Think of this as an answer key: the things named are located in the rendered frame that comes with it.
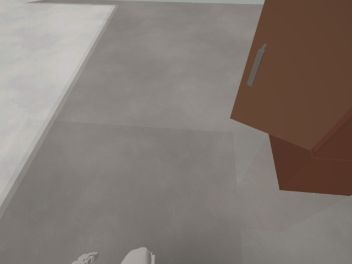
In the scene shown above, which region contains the robot left hand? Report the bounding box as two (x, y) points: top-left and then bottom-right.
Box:
(72, 252), (99, 264)

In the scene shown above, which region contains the handle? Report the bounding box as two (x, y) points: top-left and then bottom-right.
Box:
(247, 43), (267, 86)

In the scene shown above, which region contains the cupboard door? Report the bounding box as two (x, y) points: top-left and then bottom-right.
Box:
(230, 0), (352, 150)

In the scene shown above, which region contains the robot left thigh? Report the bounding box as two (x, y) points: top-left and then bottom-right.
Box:
(121, 249), (155, 264)

